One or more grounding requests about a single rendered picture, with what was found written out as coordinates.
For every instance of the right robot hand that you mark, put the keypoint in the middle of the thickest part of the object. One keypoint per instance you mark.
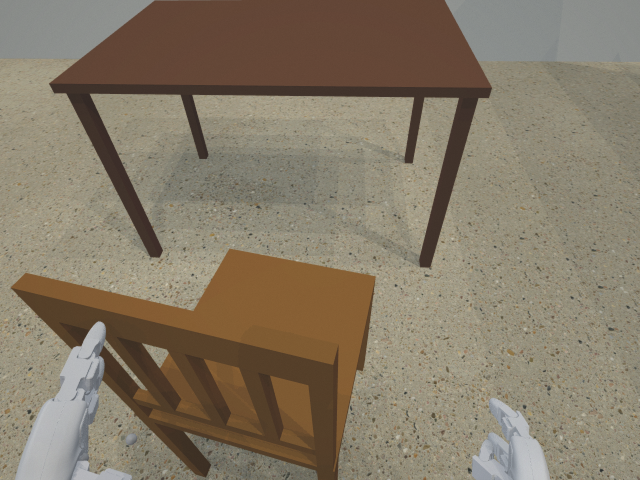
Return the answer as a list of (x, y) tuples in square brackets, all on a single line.
[(521, 459)]

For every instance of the table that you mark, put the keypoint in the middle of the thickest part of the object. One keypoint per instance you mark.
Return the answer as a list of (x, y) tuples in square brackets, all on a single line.
[(346, 48)]

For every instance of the left robot hand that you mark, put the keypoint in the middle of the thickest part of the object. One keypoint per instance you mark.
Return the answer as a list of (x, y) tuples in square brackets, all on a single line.
[(60, 433)]

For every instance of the chair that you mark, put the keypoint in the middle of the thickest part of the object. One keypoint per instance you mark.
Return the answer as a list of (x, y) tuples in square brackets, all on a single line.
[(266, 362)]

